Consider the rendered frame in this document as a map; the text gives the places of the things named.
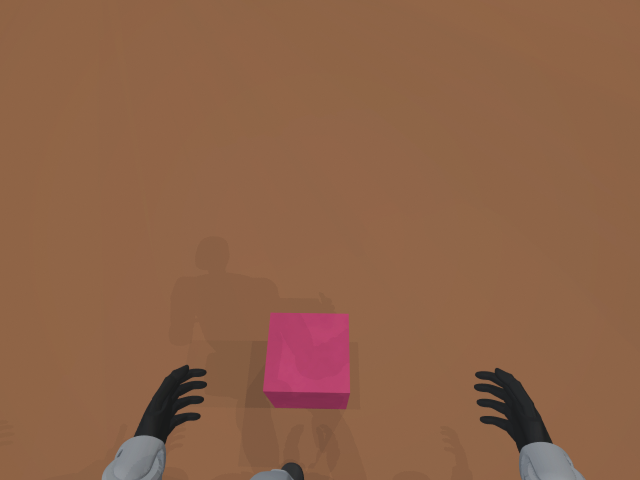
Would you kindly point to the carton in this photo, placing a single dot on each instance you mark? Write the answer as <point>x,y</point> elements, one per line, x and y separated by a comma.
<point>307,361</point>

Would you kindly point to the right robot forearm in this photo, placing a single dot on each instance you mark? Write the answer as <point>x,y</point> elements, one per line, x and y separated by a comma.
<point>546,461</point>

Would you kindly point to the robot right hand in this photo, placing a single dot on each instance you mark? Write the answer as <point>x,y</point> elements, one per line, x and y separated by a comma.
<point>524,422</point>

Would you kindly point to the robot left hand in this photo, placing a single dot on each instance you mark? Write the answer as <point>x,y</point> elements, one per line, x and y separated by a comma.
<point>159,418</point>

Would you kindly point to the left robot forearm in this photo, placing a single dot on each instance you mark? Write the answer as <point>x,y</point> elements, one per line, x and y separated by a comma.
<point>138,458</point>

